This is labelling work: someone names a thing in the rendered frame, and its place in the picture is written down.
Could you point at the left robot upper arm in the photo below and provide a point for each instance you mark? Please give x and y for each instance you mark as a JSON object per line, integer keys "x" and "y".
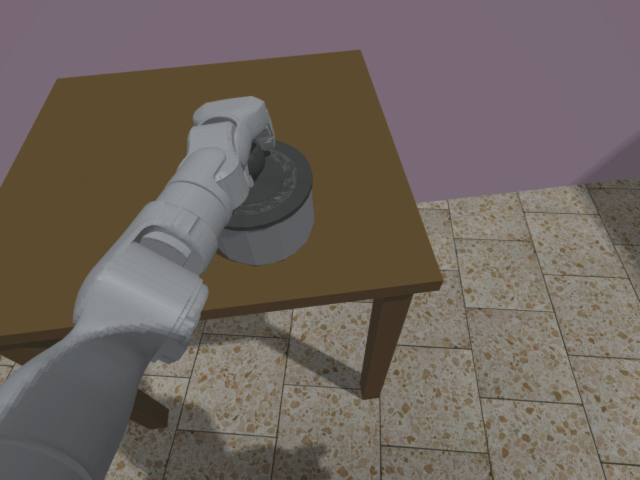
{"x": 63, "y": 413}

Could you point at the knob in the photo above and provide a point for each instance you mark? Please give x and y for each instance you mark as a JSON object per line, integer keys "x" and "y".
{"x": 256, "y": 161}

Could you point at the left robot hand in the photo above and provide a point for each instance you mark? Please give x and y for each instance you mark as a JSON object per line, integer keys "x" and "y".
{"x": 252, "y": 112}

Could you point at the pot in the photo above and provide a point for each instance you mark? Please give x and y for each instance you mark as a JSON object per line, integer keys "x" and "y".
{"x": 271, "y": 244}

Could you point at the table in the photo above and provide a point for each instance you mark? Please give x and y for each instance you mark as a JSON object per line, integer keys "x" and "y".
{"x": 103, "y": 146}

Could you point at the left robot forearm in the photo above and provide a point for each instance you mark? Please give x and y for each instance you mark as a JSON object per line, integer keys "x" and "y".
{"x": 184, "y": 223}

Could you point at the lid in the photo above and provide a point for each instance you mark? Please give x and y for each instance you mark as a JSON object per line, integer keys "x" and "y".
{"x": 279, "y": 191}

